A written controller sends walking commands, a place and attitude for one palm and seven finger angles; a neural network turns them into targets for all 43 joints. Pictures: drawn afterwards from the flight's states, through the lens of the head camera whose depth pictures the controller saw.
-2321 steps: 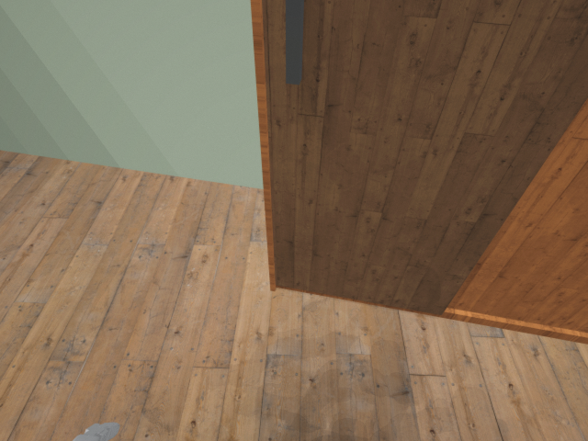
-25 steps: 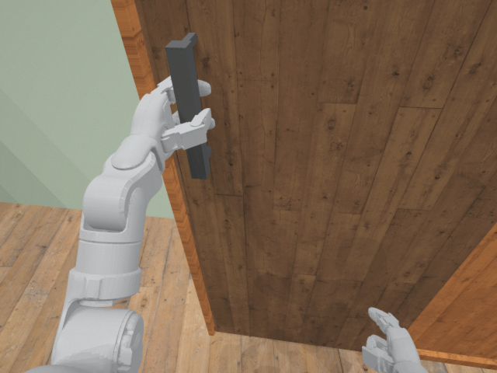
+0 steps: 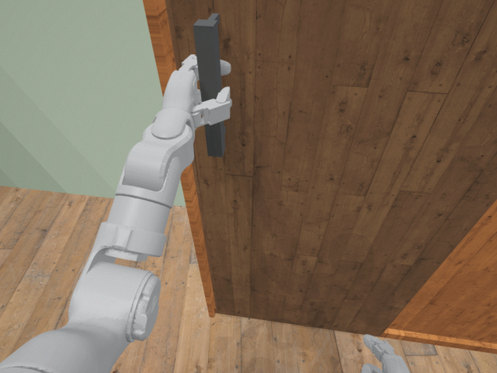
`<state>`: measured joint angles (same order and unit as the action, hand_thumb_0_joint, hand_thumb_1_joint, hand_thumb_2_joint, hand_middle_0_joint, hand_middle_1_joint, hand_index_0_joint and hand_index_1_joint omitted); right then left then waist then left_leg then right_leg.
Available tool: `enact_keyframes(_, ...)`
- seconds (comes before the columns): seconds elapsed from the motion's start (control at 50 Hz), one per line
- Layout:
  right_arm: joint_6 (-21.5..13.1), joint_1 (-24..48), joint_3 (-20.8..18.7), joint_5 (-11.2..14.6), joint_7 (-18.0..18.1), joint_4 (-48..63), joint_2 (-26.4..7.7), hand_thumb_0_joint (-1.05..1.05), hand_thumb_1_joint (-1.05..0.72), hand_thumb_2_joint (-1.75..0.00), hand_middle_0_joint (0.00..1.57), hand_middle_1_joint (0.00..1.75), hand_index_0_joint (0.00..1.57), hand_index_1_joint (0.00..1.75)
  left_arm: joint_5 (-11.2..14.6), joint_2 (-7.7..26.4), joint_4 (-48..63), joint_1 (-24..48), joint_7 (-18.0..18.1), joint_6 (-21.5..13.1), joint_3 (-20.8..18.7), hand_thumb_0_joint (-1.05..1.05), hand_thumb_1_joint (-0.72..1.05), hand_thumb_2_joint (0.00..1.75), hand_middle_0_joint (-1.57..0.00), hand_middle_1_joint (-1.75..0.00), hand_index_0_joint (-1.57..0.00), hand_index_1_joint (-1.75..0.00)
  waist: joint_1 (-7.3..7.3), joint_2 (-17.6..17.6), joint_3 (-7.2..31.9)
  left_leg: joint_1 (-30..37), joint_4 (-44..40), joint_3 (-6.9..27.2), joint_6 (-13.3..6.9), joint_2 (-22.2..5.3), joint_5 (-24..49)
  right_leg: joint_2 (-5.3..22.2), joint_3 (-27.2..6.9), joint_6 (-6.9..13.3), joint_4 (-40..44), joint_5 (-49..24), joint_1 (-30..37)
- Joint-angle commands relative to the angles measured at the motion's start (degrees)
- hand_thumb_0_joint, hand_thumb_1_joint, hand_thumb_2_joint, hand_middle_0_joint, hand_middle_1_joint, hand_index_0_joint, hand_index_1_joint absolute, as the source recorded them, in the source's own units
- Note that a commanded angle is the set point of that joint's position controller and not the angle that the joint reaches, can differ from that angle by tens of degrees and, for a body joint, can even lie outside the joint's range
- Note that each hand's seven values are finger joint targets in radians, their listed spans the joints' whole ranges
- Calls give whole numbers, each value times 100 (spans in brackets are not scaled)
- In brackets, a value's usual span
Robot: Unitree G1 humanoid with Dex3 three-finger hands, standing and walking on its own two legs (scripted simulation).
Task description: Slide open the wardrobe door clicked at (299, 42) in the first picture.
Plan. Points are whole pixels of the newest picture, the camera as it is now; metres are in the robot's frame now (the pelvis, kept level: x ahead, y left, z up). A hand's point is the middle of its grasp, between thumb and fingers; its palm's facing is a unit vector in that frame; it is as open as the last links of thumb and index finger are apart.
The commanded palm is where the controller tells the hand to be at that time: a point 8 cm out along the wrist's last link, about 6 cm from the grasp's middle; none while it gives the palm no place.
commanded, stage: step sideways, sliding the door along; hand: left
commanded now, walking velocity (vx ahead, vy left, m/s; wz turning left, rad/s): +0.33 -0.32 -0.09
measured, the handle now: (215, 90) +0.47 +0.11 +0.25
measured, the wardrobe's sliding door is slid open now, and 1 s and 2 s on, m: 0.01 0.04 0.22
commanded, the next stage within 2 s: none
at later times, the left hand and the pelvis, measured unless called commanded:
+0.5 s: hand (226, 108) +0.43 +0.08 +0.24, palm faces +0.17 -0.98 -0.06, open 6.4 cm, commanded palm +0.40 +0.07 +0.25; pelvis +0.00 -0.06 -0.02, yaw +2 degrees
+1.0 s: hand (242, 107) +0.44 +0.06 +0.24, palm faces +0.42 -0.90 -0.08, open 6.9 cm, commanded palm +0.39 +0.02 +0.25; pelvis +0.07 -0.17 -0.02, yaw +7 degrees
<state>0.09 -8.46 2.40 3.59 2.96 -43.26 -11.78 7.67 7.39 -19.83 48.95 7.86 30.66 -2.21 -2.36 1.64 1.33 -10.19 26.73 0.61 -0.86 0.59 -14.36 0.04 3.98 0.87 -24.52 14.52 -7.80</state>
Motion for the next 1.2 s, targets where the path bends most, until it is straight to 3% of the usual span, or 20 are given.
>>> enact_keyframes(0.0, -306, 688, -223, -176, 139, 1014, -1004, 0, -90, -90, 20, 30, 20, 30, -33, 2138, 791, 2727, -167, -1558, -857, 0, 90, 90, -45, -140, -45, -140, 230, -395, 1547, 285, -80, 346, -176, -601, 1338, 95, -278, -144, 147, -709, -552)
enact_keyframes(0.04, -251, 717, -198, -232, 184, 957, -744, 0, -90, -90, 20, 30, 20, 30, -79, 1015, 875, 2727, -206, -2362, -51, 0, 90, 90, -45, -140, -45, -140, 308, -498, 1357, -35, -256, 388, -177, -701, -126, 269, -316, -76, 43, 2, -553)
enact_keyframes(0.1, -359, 697, -221, -275, 340, 1035, -760, 0, -90, -90, 20, 30, 20, 30, -65, 946, 1222, 3023, -170, -3031, 109, 0, 90, 90, -45, -140, -45, -140, 367, 699, 1382, 264, -823, 1461, -545, -1443, -1374, -93, -150, -42, -1249, 753, -1270)
enact_keyframes(0.16, -402, 515, -311, -259, 344, 1058, -778, 0, -90, -90, 20, 30, 20, 30, -65, 1193, 1508, 3311, -158, -3282, 51, 0, 90, 90, -45, -140, -45, -140, 407, 986, 1432, 1320, -667, 2359, -1053, -2143, 413, -92, -454, 11, -2412, 1395, -2400)
enact_keyframes(0.28, -450, 574, -339, -114, 241, 1177, -817, 0, -90, -90, 20, 30, 20, 30, -138, 873, 1818, 3377, -264, -3479, 278, 0, 90, 90, -45, -140, -45, -140, 319, 779, 1793, 294, 681, 449, -459, -1652, 1609, 125, -158, 136, -371, 209, -117)
enact_keyframes(0.32, -404, 689, -327, -91, 257, 1276, -611, 0, -90, -90, 20, 30, 20, 30, -244, 882, 1883, 3316, -199, -3386, 308, 0, 90, 90, -45, -140, -45, -140, 303, -1332, 1847, -1678, 2378, -453, 93, -532, -888, 1596, -2069, 853, 535, 98, 1087)
enact_keyframes(0.36, -529, 819, -480, -114, 295, 1032, -749, 0, -90, -90, 20, 30, 20, 30, -271, 814, 1632, 2919, -166, -3241, 245, 0, 90, 90, -45, -140, -45, -140, 76, -1374, 1323, -2419, 3866, 8, 107, -346, -2072, 2071, -2591, 1490, 498, -956, 1018)
enact_keyframes(0.44, -501, 600, -326, -198, 217, 977, -485, 0, -90, -90, 20, 30, 20, 30, -316, 121, 2485, 3625, -174, -3544, 928, 0, 90, 90, -45, -140, -45, -140, 414, -606, 1719, -524, 863, -499, 138, -566, -554, 1364, -779, 944, -1248, -2989, 566)
enact_keyframes(0.46, -482, 594, -403, -206, 212, 1014, -664, 0, -90, -90, 20, 30, 20, 30, -229, -45, 2622, 3514, -194, -3597, 1084, 0, 90, 90, -45, -140, -45, -140, 585, 248, 1878, 1179, -328, 71, -94, -1077, 846, 863, -115, 447, -2418, -1891, -878)
enact_keyframes(0.48, -435, 649, -559, -211, 134, 1258, -938, 0, -90, -90, 20, 30, 20, 30, -105, -280, 2735, 3400, -293, -3665, 1327, 0, 90, 90, -45, -140, -45, -140, 503, 1972, 2058, 2773, -259, 2429, -798, -2876, 3060, 42, -96, -43, -3772, 1224, -3019)
enact_keyframes(0.5, -393, 997, -497, -80, -53, 1416, -810, 0, -90, -90, 20, 30, 20, 30, -98, -484, 2571, 3592, -398, -3667, 1475, 0, 90, 90, -45, -140, -45, -140, 305, 1236, 1935, 2314, -452, 2798, -1158, -3370, 2287, 405, -986, 79, -4510, 1259, -3029)
enact_keyframes(0.52, -314, 1009, -545, 1, -109, 1430, -786, 0, -90, -90, 20, 30, 20, 30, -118, -312, 2615, 3828, -452, -3654, 1308, 0, 90, 90, -45, -140, -45, -140, 289, 46, 1770, 1788, -431, 2373, -1130, -3217, 1385, 463, -1027, 13, -4503, 1191, -2872)
enact_keyframes(0.76, -402, 953, -528, 59, -216, 1863, -778, 0, -90, -90, 20, 30, 20, 30, -235, 399, 3841, 2117, -427, -3539, 856, 0, 90, 90, -45, -140, -45, -140, 316, 1513, 1882, 1463, 1033, -518, -51, -1733, 4004, -104, 455, -200, -548, -759, -263)
enact_keyframes(0.82, -595, 1234, -403, -54, -96, 1767, -339, 0, -90, -90, 20, 30, 20, 30, -440, 976, 4133, 1820, -384, -3507, 695, 0, 90, 90, -45, -140, -45, -140, 284, -1068, 1781, -1331, 2730, -736, 374, -370, -1092, 1702, -1001, 380, -601, -6701, 1551)
enact_keyframes(0.86, -697, 1104, -434, 22, 57, 1621, -397, 0, -90, -90, 20, 30, 20, 30, -376, 935, 4671, 1306, -306, -3437, 573, 0, 90, 90, -45, -140, -45, -140, 137, -1753, 2127, -1746, 2825, -497, 269, -252, -1737, 1792, -1158, 601, -1195, -7268, 1999)
enact_keyframes(0.9, -748, 1097, -407, 9, 107, 1583, -379, 0, -90, -90, 20, 30, 20, 30, -303, 508, 5271, 1560, -282, -3524, 890, 0, 90, 90, -45, -140, -45, -140, 306, -1482, 2396, -681, 659, -679, 162, -530, 2, 1449, -609, 305, -1907, -6615, 1603)
enact_keyframes(0.94, -689, 1125, -669, -13, -27, 1841, -766, 0, -90, -90, 20, 30, 20, 30, -213, 35, 5386, 1134, -352, -3587, 1167, 0, 90, 90, -45, -140, -45, -140, 249, 778, 2761, 2541, 462, 705, -616, -2333, 6199, 364, -108, -447, -2939, -251, -1600)
enact_keyframes(0.98, -661, 1205, -604, -25, -234, 2021, -623, 0, -90, -90, 20, 30, 20, 30, -317, -262, 5638, 1450, -421, -3687, 1477, 0, 90, 90, -45, -140, -45, -140, 254, 1417, 2213, 2451, 486, 435, -880, -2526, 5982, 305, -489, -285, -3655, 1934, -2165)
enact_keyframes(1.12, -911, 1109, -450, 55, -325, 2241, -610, 0, -90, -90, 20, 30, 20, 30, -365, -198, 5995, 162, -386, -3445, 1668, 0, 90, 90, -45, -140, -45, -140, 262, 1208, 1737, 2002, 1094, -714, -256, -1899, 4979, 108, 14, -183, -1122, -438, -937)
enact_keyframes(1.18, -878, 1256, -341, -5, -204, 2273, -325, 0, -90, -90, 20, 30, 20, 30, -495, 16, 6410, -271, -323, -3483, 1724, 0, 90, 90, -45, -140, -45, -140, 315, -667, 1690, -232, 2256, -964, 259, -731, 866, 1427, -1241, 156, -663, -6280, 627)
